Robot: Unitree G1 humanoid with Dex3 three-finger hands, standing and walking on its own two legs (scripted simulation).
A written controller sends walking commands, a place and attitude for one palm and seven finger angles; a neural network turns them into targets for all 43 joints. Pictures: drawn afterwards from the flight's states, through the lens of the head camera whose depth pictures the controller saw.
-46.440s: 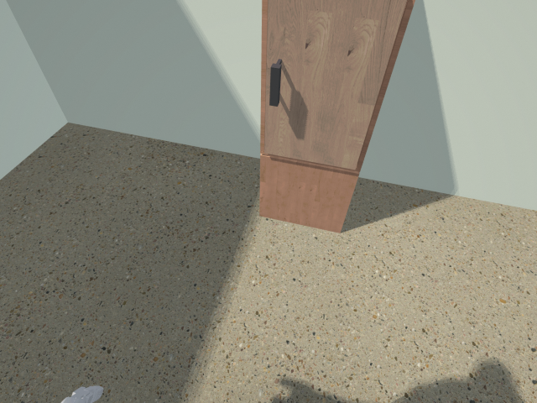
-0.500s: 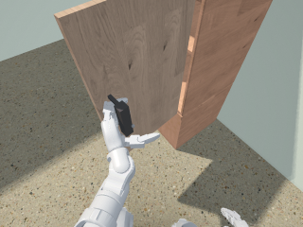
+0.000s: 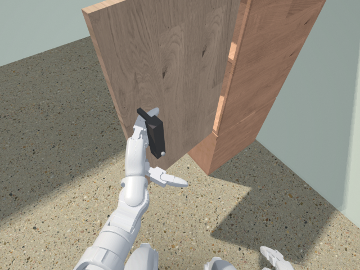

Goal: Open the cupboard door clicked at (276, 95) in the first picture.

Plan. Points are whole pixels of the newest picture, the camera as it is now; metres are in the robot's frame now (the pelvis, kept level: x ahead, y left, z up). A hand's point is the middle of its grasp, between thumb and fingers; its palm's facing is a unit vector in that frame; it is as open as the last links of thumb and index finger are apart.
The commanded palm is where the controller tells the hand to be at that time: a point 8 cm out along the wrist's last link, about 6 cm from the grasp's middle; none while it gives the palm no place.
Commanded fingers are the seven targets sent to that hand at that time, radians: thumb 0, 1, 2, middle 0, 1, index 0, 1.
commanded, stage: slide the hand sideways off the handle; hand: left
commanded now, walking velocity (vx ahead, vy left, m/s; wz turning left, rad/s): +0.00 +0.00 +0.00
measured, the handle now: (150, 133) +0.41 +0.08 +0.05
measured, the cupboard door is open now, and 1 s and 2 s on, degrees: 96 97 97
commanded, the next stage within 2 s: draw the hand back to the body in 1.08 s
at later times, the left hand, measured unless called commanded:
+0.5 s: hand (154, 174) +0.31 +0.06 +0.05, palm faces -0.10 -1.00 -0.01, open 16.4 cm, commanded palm +0.29 +0.13 +0.05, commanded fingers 0.00 -0.50 0.30 -0.15 -0.30 -0.15 -0.30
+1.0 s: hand (128, 197) +0.26 +0.11 +0.05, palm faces -0.07 -1.00 -0.04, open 16.3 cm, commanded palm +0.24 +0.17 +0.05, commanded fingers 0.00 -0.50 0.30 -0.15 -0.30 -0.15 -0.30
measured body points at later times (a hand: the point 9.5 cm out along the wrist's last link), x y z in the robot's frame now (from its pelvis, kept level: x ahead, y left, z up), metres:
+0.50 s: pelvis +0.01 +0.00 +0.00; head +0.07 -0.01 +0.45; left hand +0.31 +0.12 +0.05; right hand +0.16 -0.23 -0.11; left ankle +0.06 +0.13 -0.66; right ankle -0.01 -0.11 -0.66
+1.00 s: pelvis +0.01 -0.01 +0.00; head +0.07 -0.02 +0.44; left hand +0.26 +0.16 +0.05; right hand +0.19 -0.25 -0.10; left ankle +0.06 +0.13 -0.66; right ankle -0.01 -0.11 -0.66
